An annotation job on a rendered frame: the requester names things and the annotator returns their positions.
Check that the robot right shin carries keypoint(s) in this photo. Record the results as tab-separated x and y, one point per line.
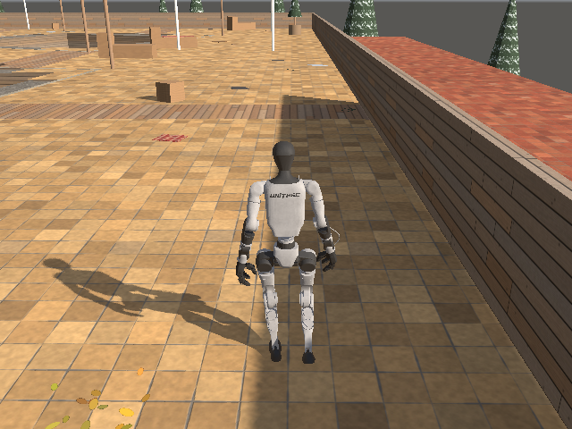
307	321

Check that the right robot forearm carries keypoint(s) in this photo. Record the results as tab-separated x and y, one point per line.
326	237

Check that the robot left thigh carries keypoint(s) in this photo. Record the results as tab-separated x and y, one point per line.
265	268

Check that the robot right hand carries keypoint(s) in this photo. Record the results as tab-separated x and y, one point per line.
328	257

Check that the robot left upper arm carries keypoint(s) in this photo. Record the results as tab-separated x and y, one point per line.
256	190

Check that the robot right upper arm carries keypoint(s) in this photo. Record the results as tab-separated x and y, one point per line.
312	188

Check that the robot left hand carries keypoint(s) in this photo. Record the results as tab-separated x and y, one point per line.
241	273

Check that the left robot forearm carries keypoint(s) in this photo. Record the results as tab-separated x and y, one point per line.
245	244

